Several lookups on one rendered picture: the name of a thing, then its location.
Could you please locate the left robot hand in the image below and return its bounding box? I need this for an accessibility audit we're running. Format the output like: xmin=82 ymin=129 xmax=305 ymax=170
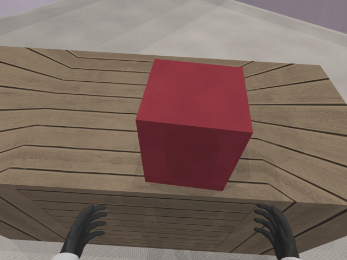
xmin=60 ymin=205 xmax=107 ymax=258

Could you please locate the right robot hand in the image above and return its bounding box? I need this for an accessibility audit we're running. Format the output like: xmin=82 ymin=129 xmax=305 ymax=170
xmin=254 ymin=203 xmax=300 ymax=260

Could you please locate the carton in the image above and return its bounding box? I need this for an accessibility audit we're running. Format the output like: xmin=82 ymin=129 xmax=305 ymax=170
xmin=136 ymin=59 xmax=253 ymax=191

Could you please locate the pedestal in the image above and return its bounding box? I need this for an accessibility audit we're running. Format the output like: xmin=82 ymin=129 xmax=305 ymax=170
xmin=0 ymin=46 xmax=347 ymax=256

